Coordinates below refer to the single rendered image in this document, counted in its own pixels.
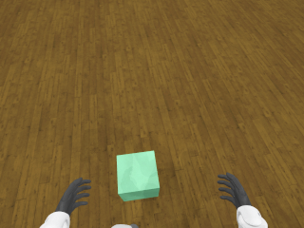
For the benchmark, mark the right robot forearm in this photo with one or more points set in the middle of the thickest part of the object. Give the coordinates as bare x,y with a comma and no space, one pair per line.
249,217

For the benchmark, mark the robot left hand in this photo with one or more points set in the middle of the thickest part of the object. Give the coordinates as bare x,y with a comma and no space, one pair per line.
67,202

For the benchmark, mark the robot right hand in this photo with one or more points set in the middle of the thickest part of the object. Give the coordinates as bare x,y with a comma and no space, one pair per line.
239,196

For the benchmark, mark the left robot forearm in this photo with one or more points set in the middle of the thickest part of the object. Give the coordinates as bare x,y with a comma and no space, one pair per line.
57,220

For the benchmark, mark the carton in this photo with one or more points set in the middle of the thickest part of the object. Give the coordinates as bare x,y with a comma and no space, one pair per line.
137,176

